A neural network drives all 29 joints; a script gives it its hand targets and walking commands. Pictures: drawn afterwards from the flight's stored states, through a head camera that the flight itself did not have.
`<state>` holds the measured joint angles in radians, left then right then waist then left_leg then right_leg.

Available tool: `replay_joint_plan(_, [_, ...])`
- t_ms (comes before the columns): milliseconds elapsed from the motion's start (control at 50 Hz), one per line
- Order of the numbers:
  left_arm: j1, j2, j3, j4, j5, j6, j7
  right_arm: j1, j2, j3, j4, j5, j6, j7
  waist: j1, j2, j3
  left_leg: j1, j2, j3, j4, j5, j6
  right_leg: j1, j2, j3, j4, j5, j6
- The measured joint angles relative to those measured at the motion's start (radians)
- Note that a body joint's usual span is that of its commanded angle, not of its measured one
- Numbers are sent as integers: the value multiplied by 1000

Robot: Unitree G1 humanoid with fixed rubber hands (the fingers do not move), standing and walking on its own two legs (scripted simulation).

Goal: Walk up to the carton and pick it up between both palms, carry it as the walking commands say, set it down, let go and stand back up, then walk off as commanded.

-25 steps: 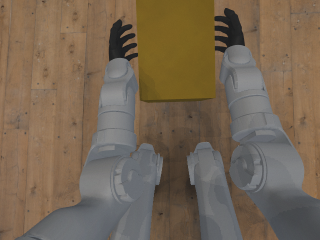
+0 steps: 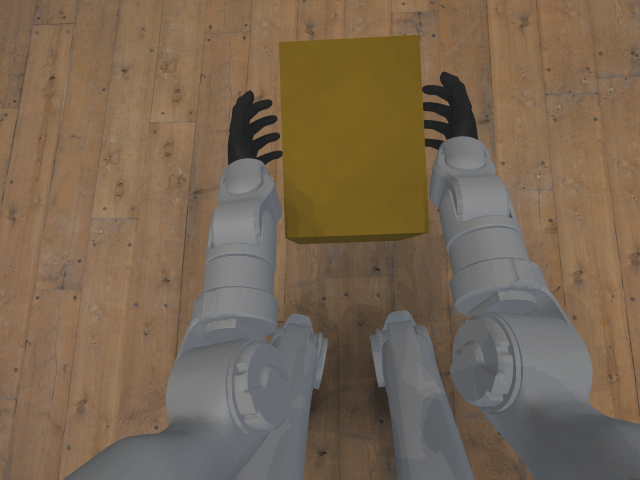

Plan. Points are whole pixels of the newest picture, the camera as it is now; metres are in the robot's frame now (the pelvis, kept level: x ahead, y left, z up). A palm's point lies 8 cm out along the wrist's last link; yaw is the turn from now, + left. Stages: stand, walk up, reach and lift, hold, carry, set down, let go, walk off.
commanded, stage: reach and lift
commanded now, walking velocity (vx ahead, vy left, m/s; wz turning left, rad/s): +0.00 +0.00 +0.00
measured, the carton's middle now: (349, 157) +0.51 -0.01 -0.14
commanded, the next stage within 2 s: none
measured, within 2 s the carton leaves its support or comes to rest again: neither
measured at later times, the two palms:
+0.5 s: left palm (226, 153) +0.45 +0.11 +0.02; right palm (477, 130) +0.47 -0.13 +0.02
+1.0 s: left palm (189, 141) +0.43 +0.12 +0.10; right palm (507, 116) +0.45 -0.13 +0.09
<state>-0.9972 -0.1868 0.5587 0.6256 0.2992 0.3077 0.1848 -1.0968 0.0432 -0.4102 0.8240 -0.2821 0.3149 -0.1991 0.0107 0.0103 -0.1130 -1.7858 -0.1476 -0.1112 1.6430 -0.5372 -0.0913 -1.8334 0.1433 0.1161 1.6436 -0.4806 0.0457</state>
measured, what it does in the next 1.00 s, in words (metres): rises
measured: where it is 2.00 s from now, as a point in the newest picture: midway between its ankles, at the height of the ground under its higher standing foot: (345, 407)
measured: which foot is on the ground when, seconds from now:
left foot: down 0.00-1.00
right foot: down 0.00-1.00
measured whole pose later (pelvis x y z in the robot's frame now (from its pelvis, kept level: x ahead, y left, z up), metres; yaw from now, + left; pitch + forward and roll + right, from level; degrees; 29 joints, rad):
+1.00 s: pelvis +0.04 +0.00 +0.13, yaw -1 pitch +28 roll +1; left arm -0.68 -0.27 0.50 0.57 0.31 0.25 0.17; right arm -0.75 0.15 -0.41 0.71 -0.31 0.25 -0.14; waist 0.02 0.01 -0.13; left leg -1.20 -0.12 -0.15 1.14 -0.43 -0.06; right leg -1.24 0.12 0.15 1.14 -0.38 0.03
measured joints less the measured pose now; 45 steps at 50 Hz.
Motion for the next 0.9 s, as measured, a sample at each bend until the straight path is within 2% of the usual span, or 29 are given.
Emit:
replay_joint_plan(400, [117,-33,-20,-7,7,-19,2,126,43,-2,-29,-6,-19,-4,1,1,-29,204,6,-15,-165,24,14,208,-6,11,-164,17,-6])
replay_joint_plan(680, [212,-54,-38,-22,7,-42,4,230,69,-2,-62,-14,-41,44,1,3,-29,375,12,-29,-308,55,24,383,-15,17,-308,43,-12])
replay_joint_plan(900, [284,-74,-54,-43,9,-58,-4,310,93,0,-99,-19,-55,55,5,5,-20,515,23,-33,-439,92,33,524,-20,28,-439,79,-15])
